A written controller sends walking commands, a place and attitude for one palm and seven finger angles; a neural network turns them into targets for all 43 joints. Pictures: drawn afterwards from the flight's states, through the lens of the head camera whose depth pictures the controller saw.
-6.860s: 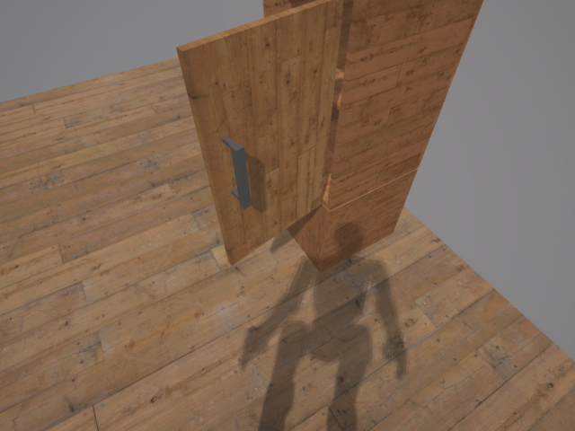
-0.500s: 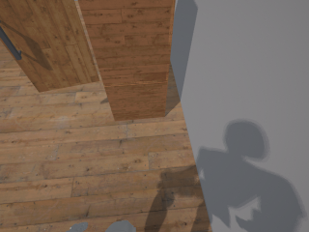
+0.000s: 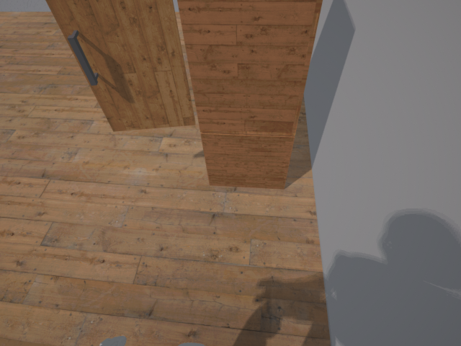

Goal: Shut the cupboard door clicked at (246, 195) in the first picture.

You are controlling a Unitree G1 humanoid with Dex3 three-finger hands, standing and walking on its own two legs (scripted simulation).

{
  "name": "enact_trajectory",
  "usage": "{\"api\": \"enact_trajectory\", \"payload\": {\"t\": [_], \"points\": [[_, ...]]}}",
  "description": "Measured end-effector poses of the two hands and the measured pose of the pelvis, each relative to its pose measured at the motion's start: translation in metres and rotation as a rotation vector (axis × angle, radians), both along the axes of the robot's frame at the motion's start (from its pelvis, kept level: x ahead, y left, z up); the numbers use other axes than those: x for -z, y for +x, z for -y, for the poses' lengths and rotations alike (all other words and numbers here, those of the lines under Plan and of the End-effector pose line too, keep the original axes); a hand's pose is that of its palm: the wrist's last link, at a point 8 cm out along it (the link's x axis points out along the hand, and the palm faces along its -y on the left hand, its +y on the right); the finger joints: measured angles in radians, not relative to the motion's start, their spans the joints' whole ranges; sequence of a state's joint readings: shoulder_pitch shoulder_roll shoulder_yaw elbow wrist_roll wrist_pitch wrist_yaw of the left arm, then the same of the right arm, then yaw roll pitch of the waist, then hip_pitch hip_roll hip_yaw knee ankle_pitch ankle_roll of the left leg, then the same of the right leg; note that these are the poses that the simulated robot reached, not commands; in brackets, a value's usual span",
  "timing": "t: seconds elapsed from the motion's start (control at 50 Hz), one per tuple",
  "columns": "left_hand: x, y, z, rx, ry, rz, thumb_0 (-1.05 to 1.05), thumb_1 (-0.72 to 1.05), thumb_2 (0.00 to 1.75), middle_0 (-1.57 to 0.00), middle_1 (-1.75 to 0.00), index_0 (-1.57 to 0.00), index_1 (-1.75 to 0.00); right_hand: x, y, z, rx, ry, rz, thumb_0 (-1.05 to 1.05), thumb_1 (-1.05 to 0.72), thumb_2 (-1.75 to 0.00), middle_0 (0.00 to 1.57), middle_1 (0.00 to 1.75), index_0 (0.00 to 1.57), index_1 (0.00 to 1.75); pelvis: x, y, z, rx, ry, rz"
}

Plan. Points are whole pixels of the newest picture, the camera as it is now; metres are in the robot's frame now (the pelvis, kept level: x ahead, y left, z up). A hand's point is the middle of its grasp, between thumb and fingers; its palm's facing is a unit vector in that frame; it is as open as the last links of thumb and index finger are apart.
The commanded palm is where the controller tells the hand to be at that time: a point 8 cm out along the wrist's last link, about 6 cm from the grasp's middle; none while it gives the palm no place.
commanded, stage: take the last steps up to it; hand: left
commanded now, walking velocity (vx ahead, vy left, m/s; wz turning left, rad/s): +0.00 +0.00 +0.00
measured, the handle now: (85, 58) +0.89 +0.51 +0.00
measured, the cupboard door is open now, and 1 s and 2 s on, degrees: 100 100 100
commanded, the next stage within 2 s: come to a stop and stand still in 1.40 s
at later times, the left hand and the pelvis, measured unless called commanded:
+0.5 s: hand out of the picture -0.02 +0.26 -0.18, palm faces +0.23 -0.95 -0.21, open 7.4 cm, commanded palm none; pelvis +0.06 +0.06 +0.00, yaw +8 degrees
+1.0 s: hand (117, 272) +0.27 +0.28 -0.15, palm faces +0.23 -0.95 -0.21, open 7.1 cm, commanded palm none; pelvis +0.22 +0.08 +0.01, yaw +10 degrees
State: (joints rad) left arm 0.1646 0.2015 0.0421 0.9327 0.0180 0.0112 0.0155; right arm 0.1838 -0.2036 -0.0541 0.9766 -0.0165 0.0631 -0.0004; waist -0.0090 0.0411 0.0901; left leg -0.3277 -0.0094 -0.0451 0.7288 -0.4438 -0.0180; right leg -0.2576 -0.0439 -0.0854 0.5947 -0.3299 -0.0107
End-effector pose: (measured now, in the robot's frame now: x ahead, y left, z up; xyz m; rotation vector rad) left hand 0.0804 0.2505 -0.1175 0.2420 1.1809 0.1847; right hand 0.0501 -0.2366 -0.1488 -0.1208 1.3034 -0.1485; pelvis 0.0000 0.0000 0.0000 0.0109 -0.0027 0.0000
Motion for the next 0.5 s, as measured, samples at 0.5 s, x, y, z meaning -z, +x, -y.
{"api": "enact_trajectory", "payload": {"t": [0.5], "points": [[0.026,-0.108,-0.052,-0.295,-0.109,-0.304,0.01,0.91,0.89,-0.2,-0.3,-0.2,-0.3,-0.031,0.128,-0.072,-0.245,-0.073,0.147,0.01,-0.91,-0.9,0.2,0.3,0.2,0.3,-0.002,0.057,-0.062,-0.148,0.0,0.001]]}}
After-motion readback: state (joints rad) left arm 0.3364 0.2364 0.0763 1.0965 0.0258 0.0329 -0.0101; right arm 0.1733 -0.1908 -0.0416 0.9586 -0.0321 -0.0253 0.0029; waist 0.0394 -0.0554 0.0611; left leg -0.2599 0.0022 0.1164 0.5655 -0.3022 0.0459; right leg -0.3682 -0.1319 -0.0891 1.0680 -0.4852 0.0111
